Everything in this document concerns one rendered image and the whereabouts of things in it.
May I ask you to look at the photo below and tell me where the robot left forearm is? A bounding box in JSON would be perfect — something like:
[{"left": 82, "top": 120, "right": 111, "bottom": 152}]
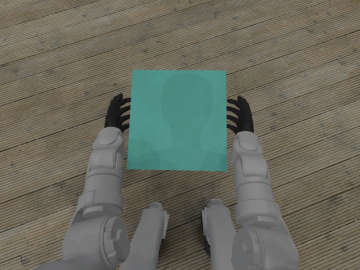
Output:
[{"left": 62, "top": 127, "right": 126, "bottom": 259}]

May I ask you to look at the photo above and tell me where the left robot upper arm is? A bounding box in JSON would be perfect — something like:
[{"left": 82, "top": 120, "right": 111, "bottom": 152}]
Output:
[{"left": 34, "top": 215, "right": 131, "bottom": 270}]

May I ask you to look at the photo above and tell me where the left robot thigh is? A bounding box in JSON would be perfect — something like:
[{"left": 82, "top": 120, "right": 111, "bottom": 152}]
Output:
[{"left": 119, "top": 207, "right": 169, "bottom": 270}]

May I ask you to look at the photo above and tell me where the robot thigh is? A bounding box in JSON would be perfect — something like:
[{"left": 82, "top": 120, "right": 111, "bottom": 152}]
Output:
[
  {"left": 119, "top": 207, "right": 169, "bottom": 270},
  {"left": 201, "top": 204, "right": 237, "bottom": 270}
]

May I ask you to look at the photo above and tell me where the right robot upper arm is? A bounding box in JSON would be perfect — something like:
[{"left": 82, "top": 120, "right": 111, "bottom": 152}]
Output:
[{"left": 231, "top": 226, "right": 299, "bottom": 270}]

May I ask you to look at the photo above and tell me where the right robot hand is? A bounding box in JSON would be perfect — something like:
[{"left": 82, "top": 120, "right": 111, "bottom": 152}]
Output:
[{"left": 227, "top": 96, "right": 254, "bottom": 134}]

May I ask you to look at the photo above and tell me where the carton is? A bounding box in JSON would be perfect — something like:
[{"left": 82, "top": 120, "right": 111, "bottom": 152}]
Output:
[{"left": 127, "top": 70, "right": 227, "bottom": 172}]

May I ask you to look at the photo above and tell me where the left robot hand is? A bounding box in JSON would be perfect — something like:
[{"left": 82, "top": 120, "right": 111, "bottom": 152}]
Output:
[{"left": 104, "top": 93, "right": 131, "bottom": 133}]

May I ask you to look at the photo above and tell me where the robot right forearm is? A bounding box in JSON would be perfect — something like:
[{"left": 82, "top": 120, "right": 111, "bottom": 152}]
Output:
[{"left": 229, "top": 131, "right": 293, "bottom": 240}]

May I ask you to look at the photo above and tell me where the right robot thigh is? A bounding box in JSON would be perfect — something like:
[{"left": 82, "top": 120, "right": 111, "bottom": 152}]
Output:
[{"left": 201, "top": 204, "right": 237, "bottom": 270}]

